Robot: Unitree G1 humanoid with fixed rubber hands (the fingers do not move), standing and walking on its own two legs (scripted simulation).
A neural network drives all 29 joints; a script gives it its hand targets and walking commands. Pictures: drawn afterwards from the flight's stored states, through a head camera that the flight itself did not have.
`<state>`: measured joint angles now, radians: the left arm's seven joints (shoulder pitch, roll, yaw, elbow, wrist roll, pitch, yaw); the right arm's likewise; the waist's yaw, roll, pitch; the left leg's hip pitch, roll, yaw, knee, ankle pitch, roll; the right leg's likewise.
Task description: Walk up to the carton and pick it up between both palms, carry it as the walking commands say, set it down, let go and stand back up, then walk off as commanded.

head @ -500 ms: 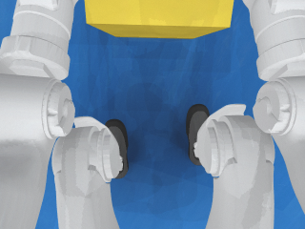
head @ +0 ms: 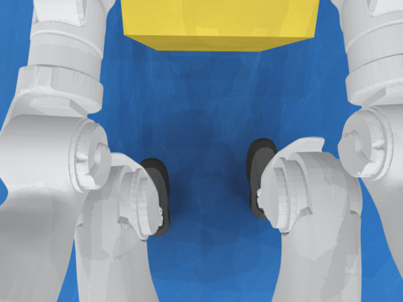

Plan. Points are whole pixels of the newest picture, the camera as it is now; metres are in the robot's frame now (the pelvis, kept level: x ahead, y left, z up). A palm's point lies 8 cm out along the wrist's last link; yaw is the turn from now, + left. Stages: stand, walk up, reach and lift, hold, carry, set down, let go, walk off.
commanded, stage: reach and lift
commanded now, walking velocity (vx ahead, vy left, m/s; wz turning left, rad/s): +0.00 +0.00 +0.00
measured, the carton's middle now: out of the picture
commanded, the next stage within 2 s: none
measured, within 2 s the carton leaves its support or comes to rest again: leaves its support in 0.04 s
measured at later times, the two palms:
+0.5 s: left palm out of the picture +0.59 +0.09 -0.09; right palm out of the picture +0.56 -0.21 -0.10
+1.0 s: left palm out of the picture +0.57 +0.09 -0.03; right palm out of the picture +0.54 -0.21 -0.05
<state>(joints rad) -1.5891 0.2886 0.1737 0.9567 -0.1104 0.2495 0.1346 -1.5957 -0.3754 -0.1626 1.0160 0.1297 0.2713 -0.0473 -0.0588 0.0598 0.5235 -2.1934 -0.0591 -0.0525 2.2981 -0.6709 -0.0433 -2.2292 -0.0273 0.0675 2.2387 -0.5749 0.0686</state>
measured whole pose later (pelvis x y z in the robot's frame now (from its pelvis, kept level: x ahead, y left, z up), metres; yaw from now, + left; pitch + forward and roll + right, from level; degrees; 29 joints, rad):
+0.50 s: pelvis -0.01 -0.01 +0.04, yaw +0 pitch +31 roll +2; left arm -1.59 0.25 0.32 0.84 0.01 0.35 0.12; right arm -1.60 -0.31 -0.20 0.89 0.06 0.37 -0.15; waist -0.05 0.05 0.52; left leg -2.05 -0.03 -0.04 2.16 -0.65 -0.07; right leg -2.13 0.01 0.07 2.13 -0.54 0.04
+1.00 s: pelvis -0.02 +0.00 +0.08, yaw +0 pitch +29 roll +1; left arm -1.53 0.19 0.38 0.70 0.07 0.41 0.11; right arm -1.54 -0.25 -0.31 0.75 -0.04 0.43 -0.12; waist -0.06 0.06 0.52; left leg -1.94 -0.03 -0.04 2.03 -0.60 -0.04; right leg -1.99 0.00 0.07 1.98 -0.50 0.06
